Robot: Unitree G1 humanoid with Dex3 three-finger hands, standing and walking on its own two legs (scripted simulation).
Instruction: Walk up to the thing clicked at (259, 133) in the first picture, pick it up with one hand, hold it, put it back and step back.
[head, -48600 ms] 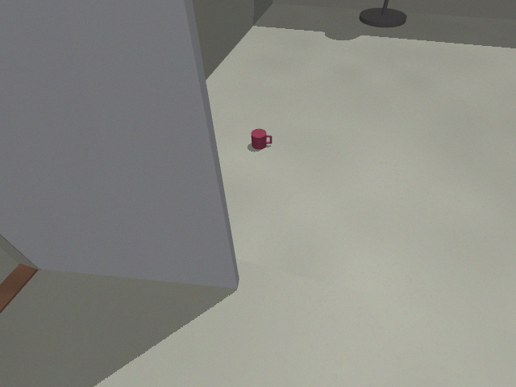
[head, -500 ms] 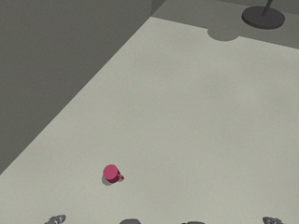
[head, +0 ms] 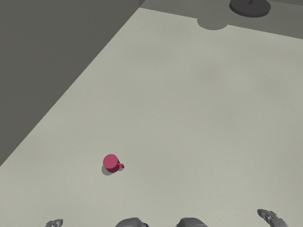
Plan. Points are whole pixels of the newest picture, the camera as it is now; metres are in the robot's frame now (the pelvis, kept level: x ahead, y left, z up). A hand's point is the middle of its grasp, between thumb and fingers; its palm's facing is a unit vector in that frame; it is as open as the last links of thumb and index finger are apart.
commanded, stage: step back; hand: left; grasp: from above
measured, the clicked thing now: (114, 164) +0.50 +0.28 -0.71
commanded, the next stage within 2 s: none
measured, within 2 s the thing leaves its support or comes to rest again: neither
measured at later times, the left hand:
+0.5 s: hand out of the picture -0.02 +0.27 -0.15, palm faces +0.06 -0.93 -0.36, open 7.3 cm
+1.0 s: hand out of the picture -0.24 +0.22 -0.12, palm faces +0.00 -0.91 -0.42, open 7.3 cm
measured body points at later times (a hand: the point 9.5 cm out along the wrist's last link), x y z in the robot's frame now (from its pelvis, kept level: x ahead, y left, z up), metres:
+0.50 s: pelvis -0.14 +0.00 +0.00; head -0.08 +0.02 +0.44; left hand -0.02 +0.31 -0.12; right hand -0.03 -0.31 -0.11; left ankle -0.15 +0.11 -0.72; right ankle -0.02 -0.11 -0.71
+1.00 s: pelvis -0.29 -0.05 +0.01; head -0.25 -0.08 +0.45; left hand -0.24 +0.26 -0.10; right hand -0.18 -0.37 -0.12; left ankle -0.27 +0.10 -0.65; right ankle -0.28 -0.17 -0.72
